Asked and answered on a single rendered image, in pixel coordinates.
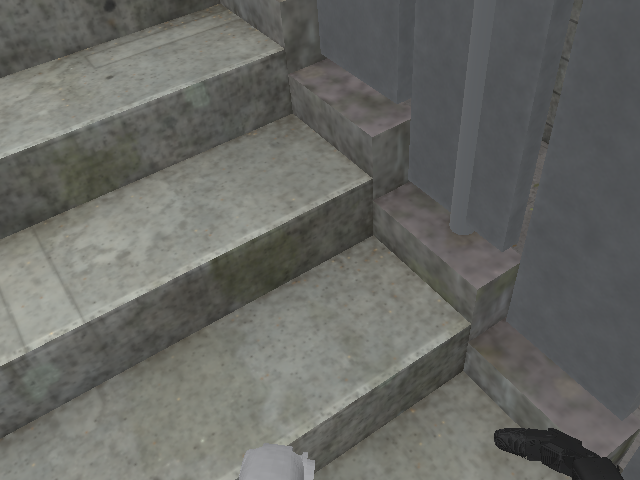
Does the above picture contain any left robot thigh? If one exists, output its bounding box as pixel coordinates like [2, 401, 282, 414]
[239, 443, 315, 480]

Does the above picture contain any left robot shin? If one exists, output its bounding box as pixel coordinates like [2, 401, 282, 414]
[239, 449, 254, 477]

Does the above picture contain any robot right hand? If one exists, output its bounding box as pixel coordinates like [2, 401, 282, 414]
[494, 428, 624, 480]

